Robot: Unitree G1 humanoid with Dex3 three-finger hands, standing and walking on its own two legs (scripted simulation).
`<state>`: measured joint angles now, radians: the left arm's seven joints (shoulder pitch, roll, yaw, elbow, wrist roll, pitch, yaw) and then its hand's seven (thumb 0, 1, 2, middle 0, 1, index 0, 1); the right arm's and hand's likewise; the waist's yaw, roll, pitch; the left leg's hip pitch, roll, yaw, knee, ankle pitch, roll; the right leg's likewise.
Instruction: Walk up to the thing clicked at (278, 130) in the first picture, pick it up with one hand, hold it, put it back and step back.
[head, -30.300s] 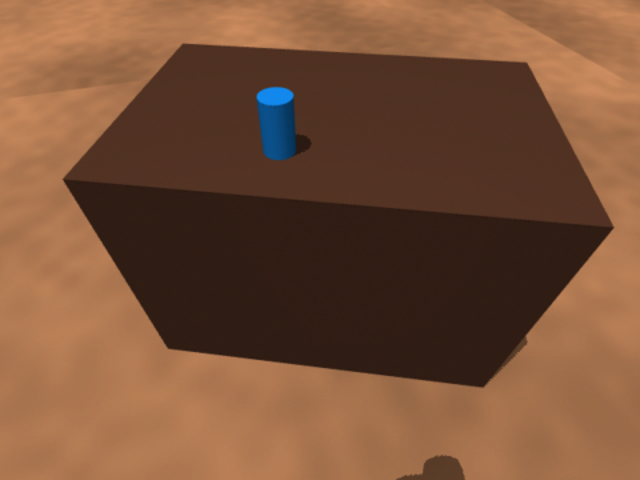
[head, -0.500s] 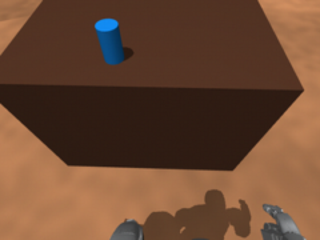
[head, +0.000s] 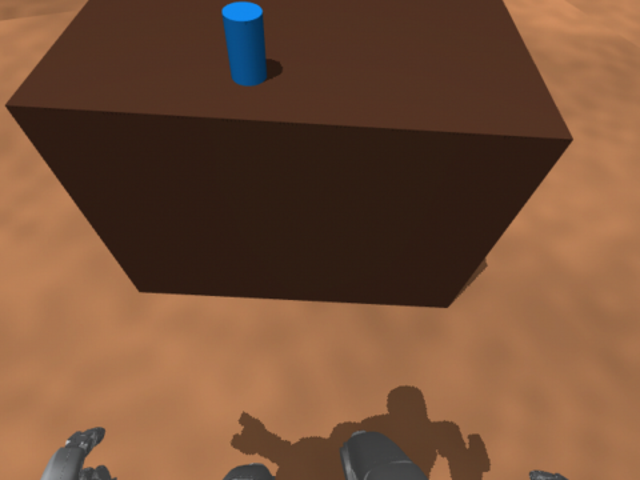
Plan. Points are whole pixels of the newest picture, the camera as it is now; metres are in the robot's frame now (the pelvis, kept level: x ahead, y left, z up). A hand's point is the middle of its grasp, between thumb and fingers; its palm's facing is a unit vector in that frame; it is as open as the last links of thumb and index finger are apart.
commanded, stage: step back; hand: left
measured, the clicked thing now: (246, 45) +0.84 +0.14 +0.05
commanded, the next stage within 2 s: stand in 1.80 s
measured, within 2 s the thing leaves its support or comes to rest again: neither
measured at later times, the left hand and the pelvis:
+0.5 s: hand out of the picture -0.07 +0.26 -0.13, palm faces -0.03 -0.89 -0.45, open 7.4 cm; pelvis -0.17 -0.02 +0.00, yaw -1 degrees
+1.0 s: hand out of the picture -0.28 +0.24 -0.14, palm faces -0.04 -0.92 -0.38, open 7.4 cm; pelvis -0.31 -0.02 +0.01, yaw -4 degrees
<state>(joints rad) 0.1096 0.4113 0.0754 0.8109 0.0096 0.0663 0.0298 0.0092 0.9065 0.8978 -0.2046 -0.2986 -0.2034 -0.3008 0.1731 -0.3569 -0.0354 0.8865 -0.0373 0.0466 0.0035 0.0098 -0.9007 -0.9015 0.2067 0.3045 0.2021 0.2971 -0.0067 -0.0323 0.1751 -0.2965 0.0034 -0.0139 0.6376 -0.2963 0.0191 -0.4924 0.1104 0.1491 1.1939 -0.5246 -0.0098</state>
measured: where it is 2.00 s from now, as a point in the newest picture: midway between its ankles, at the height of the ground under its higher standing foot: outside the picture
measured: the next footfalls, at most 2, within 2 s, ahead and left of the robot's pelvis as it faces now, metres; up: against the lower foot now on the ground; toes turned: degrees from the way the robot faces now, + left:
right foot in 0.22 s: -0.08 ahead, -0.14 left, +0.00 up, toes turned -2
left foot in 0.56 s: -0.16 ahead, +0.11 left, +0.00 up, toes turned -1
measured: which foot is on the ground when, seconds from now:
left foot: down 0.00-0.24, up 0.26-0.54, down 0.56-0.88, up 0.90-1.00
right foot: up 0.00-0.20, down 0.22-0.58, up 0.60-0.84, down 0.86-1.00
